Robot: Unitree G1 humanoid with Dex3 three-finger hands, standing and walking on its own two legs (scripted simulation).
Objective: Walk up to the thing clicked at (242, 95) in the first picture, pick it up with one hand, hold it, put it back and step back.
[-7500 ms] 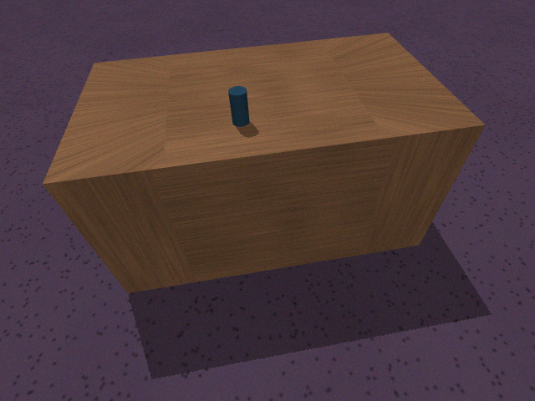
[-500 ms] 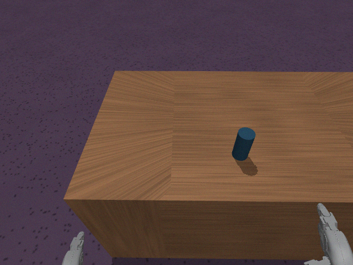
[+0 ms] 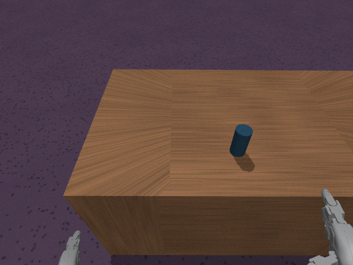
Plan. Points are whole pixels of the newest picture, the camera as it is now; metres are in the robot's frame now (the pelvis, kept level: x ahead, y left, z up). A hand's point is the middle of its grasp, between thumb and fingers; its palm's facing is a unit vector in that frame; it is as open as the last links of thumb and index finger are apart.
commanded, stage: rise first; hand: right
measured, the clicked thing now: (240, 141) +0.52 -0.20 -0.07
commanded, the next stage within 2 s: go down in 0.22 s
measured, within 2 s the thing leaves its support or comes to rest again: neither
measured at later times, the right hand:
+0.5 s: hand (314, 235) +0.18 -0.24 +0.04, palm faces +0.27 +0.91 -0.33, open 17.3 cm
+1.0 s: hand (324, 173) +0.30 -0.31 +0.06, palm faces +0.17 +0.98 +0.01, open 17.6 cm
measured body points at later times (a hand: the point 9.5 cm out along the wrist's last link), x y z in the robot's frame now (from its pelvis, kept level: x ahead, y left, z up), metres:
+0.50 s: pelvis +0.00 +0.00 +0.00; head -0.01 +0.02 +0.45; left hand +0.16 +0.27 -0.09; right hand +0.16 -0.29 +0.06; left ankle +0.02 +0.12 -0.74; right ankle -0.02 -0.12 -0.74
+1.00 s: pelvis -0.01 -0.01 -0.01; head +0.01 -0.02 +0.44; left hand +0.14 +0.26 -0.10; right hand +0.29 -0.37 +0.06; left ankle +0.02 +0.12 -0.74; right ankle -0.02 -0.12 -0.74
